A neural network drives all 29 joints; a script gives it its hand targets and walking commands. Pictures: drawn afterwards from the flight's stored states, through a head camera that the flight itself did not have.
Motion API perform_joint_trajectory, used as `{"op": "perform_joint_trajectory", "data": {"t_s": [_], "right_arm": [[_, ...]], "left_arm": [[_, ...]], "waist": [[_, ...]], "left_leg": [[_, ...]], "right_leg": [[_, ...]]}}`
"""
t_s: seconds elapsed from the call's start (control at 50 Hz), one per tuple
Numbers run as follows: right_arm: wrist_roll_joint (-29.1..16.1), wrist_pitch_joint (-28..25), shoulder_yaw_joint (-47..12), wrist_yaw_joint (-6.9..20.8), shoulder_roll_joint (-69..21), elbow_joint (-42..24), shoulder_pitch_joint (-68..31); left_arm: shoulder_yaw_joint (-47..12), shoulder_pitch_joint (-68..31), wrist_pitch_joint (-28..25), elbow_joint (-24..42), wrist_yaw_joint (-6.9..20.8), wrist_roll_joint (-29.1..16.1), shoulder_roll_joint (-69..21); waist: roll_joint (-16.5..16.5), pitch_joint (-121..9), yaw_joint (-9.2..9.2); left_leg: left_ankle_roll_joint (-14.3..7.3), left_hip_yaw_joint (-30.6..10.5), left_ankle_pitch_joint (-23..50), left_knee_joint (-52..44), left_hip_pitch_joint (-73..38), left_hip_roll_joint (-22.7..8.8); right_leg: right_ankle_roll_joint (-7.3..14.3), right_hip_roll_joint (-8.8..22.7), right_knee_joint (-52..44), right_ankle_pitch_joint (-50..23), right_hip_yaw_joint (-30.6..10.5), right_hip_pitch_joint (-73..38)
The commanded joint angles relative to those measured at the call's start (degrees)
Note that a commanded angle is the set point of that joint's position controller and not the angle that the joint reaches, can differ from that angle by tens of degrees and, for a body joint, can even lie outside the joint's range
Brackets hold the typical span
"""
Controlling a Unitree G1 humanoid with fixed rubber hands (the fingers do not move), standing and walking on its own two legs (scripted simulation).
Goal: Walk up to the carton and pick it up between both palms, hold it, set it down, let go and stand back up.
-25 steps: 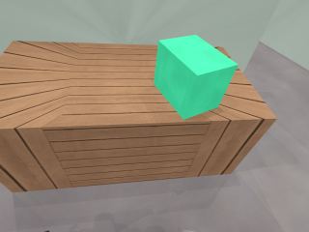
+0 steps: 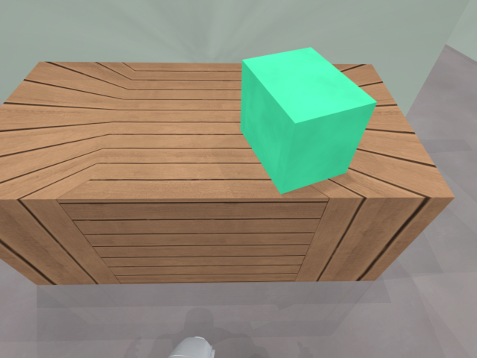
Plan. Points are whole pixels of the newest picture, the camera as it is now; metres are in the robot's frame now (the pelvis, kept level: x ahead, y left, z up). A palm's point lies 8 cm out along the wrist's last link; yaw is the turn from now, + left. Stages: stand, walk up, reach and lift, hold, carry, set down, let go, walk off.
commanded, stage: walk up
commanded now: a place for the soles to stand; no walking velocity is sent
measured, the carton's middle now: (296, 118) +0.73 -0.10 -0.03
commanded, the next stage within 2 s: none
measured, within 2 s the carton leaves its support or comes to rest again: neither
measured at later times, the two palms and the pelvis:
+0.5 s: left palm (90, 339) +0.16 +0.27 -0.08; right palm out of the picture +0.12 -0.37 -0.09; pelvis +0.06 -0.04 -0.01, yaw +1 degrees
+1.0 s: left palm (91, 335) +0.17 +0.28 -0.10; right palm (461, 330) +0.22 -0.36 -0.07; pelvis +0.13 -0.03 +0.00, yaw +3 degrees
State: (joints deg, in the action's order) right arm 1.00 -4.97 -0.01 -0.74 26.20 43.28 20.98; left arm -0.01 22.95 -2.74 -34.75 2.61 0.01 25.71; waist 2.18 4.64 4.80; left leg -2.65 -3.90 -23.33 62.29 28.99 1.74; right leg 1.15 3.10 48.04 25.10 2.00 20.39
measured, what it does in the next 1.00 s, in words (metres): walks ahead: left foot, then right foot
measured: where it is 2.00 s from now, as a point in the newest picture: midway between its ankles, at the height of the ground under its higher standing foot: outside the picture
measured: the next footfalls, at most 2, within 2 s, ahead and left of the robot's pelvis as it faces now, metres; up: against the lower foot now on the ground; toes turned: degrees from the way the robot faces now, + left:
left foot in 0.12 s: +0.13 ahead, +0.14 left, +0.00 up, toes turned +1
right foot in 0.48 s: +0.14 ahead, -0.16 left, +0.00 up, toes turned -1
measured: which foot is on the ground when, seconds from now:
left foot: up 0.00-0.10, down 0.12-0.48, up 0.50-0.82, down 0.84-1.00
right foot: down 0.00-0.14, up 0.16-0.46, down 0.48-0.86, up 0.88-1.00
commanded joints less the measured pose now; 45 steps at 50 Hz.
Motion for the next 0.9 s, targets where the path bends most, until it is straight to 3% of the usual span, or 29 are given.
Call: {"op": "perform_joint_trajectory", "data": {"t_s": [0.0,0.04,0.06,0.08,0.1,0.12,0.16,0.18,0.22,0.28,0.36,0.38,0.4,0.42,0.44,0.46,0.48,0.5,0.52,0.56,0.6,0.68,0.76,0.78,0.8,0.82,0.84,0.86,0.88], "right_arm": [[-1.09,-2.34,5.28,0.58,9.01,-5.31,-3.8],[-0.53,-3.21,5.91,0.17,8.28,-2.14,5.38],[-0.85,-3.38,7.27,-0.24,11.18,0.45,10.99],[-0.25,-3.62,8.27,-1.14,15.12,1.98,16.61],[0.39,-3.52,9.19,-1.69,19.29,-0.49,14.29],[-1.11,-3.05,10.55,-1.9,22.1,-0.67,16.26],[-1.1,-1.96,9.16,-1.66,20.42,-1.73,6.56],[-0.54,-2.09,8.45,-1.74,19.01,-2.21,5.01],[-0.19,-2.26,7.81,-1.34,19.09,-1.07,5.47],[-0.18,-2.09,7.99,-0.38,20.9,-0.96,3.28],[-0.3,-1.11,9.26,-0.63,20.86,-1.42,2.7],[-0.22,-1.1,8.63,-0.61,20.99,-2.23,0.48],[-0.4,-0.84,8.32,-0.33,20.61,-2.84,-2.66],[0.01,-0.18,6.98,-0.5,16.28,-3.12,-5.24],[0.15,0.0,4.88,-0.56,9.01,-3.62,-4.59],[-0.29,-0.32,2.99,-0.88,5.83,-4.95,-4.37],[-0.7,-0.17,4.62,-1.16,9.88,-4.59,-5.45],[-1.09,-0.13,5.73,-1.03,13.48,-4.09,-5.79],[-1.33,-0.26,5.59,-0.77,14.63,-3.52,-6.17],[-1.59,-0.5,6.12,0.04,12.49,-1.72,1.65],[-1.46,-0.81,5.7,0.21,11.66,-1.82,1.78],[-1.16,-1.02,4.71,0.59,9.98,-5.89,-8.71],[-0.53,-2.55,6.07,0.46,9.11,-3.1,1.76],[-0.84,-2.83,6.96,0.05,11.66,-0.43,7.47],[-0.54,-3.22,8.29,-0.72,15.48,1.38,14.12],[-0.25,-3.05,9.39,-1.28,20.02,0.16,14.16],[-2.2,-2.51,9.6,-1.42,20.73,-1.67,12.14],[-2.06,-2.02,9.79,-1.33,21.4,-1.39,9.47],[-1.22,-1.64,9.03,-1.46,19.7,-1.43,5.89]], "left_arm": [[7.87,2.81,-1.02,-0.38,-1.14,0.95,16.96],[7.1,-0.18,-0.42,0.8,-0.83,-0.14,15.11],[5.16,-1.16,-0.18,1.99,-0.64,0.2,12.66],[4.53,-0.69,-0.39,2.84,-0.82,0.02,7.89],[3.73,1.16,-0.18,4.07,-0.74,0.03,4.55],[5.43,-1.03,0.98,2.54,-0.99,0.76,11.33],[6.49,-3.4,1.18,2.43,-0.62,1.48,14.64],[6.94,-2.96,1.06,1.87,-0.71,1.44,14.21],[7.15,-1.42,0.4,1.02,-0.12,0.77,12.84],[7.91,-0.87,0.92,0.68,0.64,0.8,13.46],[8.5,-2.57,0.51,-1.04,0.97,0.87,14.14],[8.33,-2.23,0.18,-0.24,1.03,0.92,12.82],[8.39,0.97,-0.58,-1.14,0.78,0.73,11.87],[9.46,9.63,-1.19,-4.84,-0.22,1.07,13.41],[11.03,16.08,-1.96,-6.53,-1.06,1.65,17.28],[11.19,13.15,-2.23,-4.34,-1.78,1.73,21.37],[10.41,8.35,-1.98,-1.92,-1.95,1.57,20.48],[10.62,6.2,-1.84,-1.8,-1.87,0.82,21.6],[10.11,5.18,-1.92,-2.15,-1.84,0.59,20.54],[8.76,0.89,-2.39,-1.94,-1.98,0.87,15.72],[7.91,2.86,-2.46,-2.24,-2.15,0.02,14.63],[8.09,7.8,-1.87,-2.39,-2.36,-0.19,15.93],[6.53,0.14,-0.74,-0.17,-1.54,-0.39,15.75],[5.98,1.07,-0.42,0.29,-1.33,-0.44,13.75],[3.69,2.03,-0.74,1.5,-1.37,-0.28,8.31],[3.08,4.67,-0.79,2.18,-1.13,-0.24,5.23],[5.01,3.01,0.2,0.96,-1.56,-0.08,12.12],[5.61,0.6,0.73,1.17,-1.45,1.03,14.26],[6.03,-0.9,0.94,0.74,-1.32,1.23,14.79]], "waist": [[8.57,0.3,-0.36],[7.16,-4.62,-5.33],[0.02,-8.02,-7.89],[-11.71,-13.23,-11.07],[-17.46,-14.23,-7.83],[-9.72,-13.84,-10.47],[-8.13,-2.72,-7.97],[-5.52,0.98,-5.97],[-8.79,3.78,-5.49],[-15.91,3.4,-5.66],[-12.0,0.58,-6.26],[-15.28,-0.14,-5.71],[-14.72,-0.52,-2.79],[-4.25,-2.43,2.76],[12.07,-3.08,5.76],[18.88,-0.2,4.25],[6.44,2.09,3.12],[6.52,3.52,2.14],[3.76,5.01,0.85],[6.04,2.98,-3.64],[7.0,-1.1,-2.75],[9.1,-2.06,1.92],[5.96,-2.38,-4.87],[2.14,-6.62,-7.46],[-9.33,-14.04,-9.66],[-15.93,-16.77,-8.99],[-10.74,-15.53,-9.81],[-8.78,-7.28,-9.04],[-6.33,-0.85,-7.65]], "left_leg": [[0.9,8.5,-4.32,-17.97,5.01,-1.06],[-0.51,11.13,6.24,-29.6,-10.84,1.66],[-0.8,8.9,10.17,-28.18,-26.1,2.59],[-3.69,-6.21,3.01,-33.05,-32.75,-5.05],[-9.34,-32.78,0.92,-35.2,-41.07,-19.45],[-12.97,-42.27,-11.36,-39.74,-37.42,-24.19],[-15.95,-39.86,-19.87,-43.14,-24.36,-22.78],[-13.95,-35.07,-15.77,-42.44,-18.96,-20.96],[-12.47,-27.4,-6.81,-40.69,-9.32,-17.72],[-11.54,-23.95,-23.31,-42.12,-5.63,-14.33],[-11.67,-23.77,-23.95,-40.14,-5.35,-16.28],[-11.81,-20.11,-19.77,-38.58,-6.18,-15.18],[-9.72,-15.82,-13.47,-31.91,-1.54,-13.25],[-6.38,-9.58,-9.29,-19.76,8.6,-9.22],[-3.08,0.63,-5.43,1.53,19.46,-2.14],[0.01,2.31,-8.5,11.02,27.55,3.1],[0.68,-2.58,-4.43,10.33,27.02,-0.13],[0.75,-2.85,-3.77,10.83,26.66,-1.82],[-0.44,-1.28,-1.8,11.83,24.46,-3.43],[0.54,-0.13,3.46,6.7,19.9,-3.56],[0.25,3.26,1.92,4.09,16.06,-3.06],[1.33,5.99,-4.08,-10.06,17.38,-3.68],[-0.31,12.09,3.73,-25.49,-9.43,0.67],[-0.85,10.17,7.36,-31.38,-21.95,1.81],[-4.12,-5.0,4.13,-30.11,-33.89,-4.88],[-9.64,-32.25,-1.74,-35.05,-41.91,-20.86],[-13.74,-44.33,-14.85,-42.29,-39.31,-25.42],[-16.42,-44.76,-23.84,-43.82,-28.44,-25.55],[-15.12,-39.15,-27.55,-44.51,-20.66,-23.5]], "right_leg": [[12.41,12.26,-18.58,-25.89,-12.28,-11.31],[10.21,10.48,-10.69,-26.98,-8.54,-3.43],[7.44,7.65,-1.38,-27.22,-4.97,5.82],[4.55,4.34,15.98,-20.38,-1.42,12.08],[1.66,-1.83,22.68,5.54,-0.17,27.17],[1.42,-1.35,24.04,11.05,-3.6,29.15],[0.88,1.3,21.46,9.52,-7.09,27.71],[1.1,1.19,19.55,7.8,-6.47,25.77],[1.15,1.92,15.08,6.89,-5.32,20.1],[0.45,1.72,9.07,5.41,-3.07,15.9],[0.6,1.66,3.26,5.85,-3.84,11.66],[1.22,1.79,-2.46,5.23,-2.33,8.85],[2.16,1.86,-11.57,1.66,-3.86,0.69],[1.53,-1.87,-15.63,0.26,-2.48,-14.11],[1.24,5.33,-27.49,11.26,-17.47,-23.07],[2.69,16.86,-33.06,10.99,-36.11,-20.17],[4.66,20.13,-33.4,6.1,-37.62,-17.37],[4.77,20.75,-36.57,10.27,-40.91,-14.88],[4.69,19.63,-35.67,11.38,-36.61,-10.87],[2.02,12.31,-26.97,-17.23,-22.09,-14.62],[4.58,12.52,-22.56,-29.72,-19.26,-15.62],[10.49,13.22,-19.15,-33.44,-16.75,-20.6],[11.71,12.21,-10.63,-28.53,-9.91,-0.05],[9.03,7.93,-0.58,-31.19,-5.99,3.37],[4.98,5.07,16.5,-23.01,-2.99,12.47],[1.55,-1.5,23.18,5.1,-0.42,25.64],[1.65,-2.18,25.16,9.43,-3.51,27.98],[1.47,0.54,23.48,12.41,-6.53,29.37],[1.68,1.39,21.1,11.41,-5.83,27.32]]}}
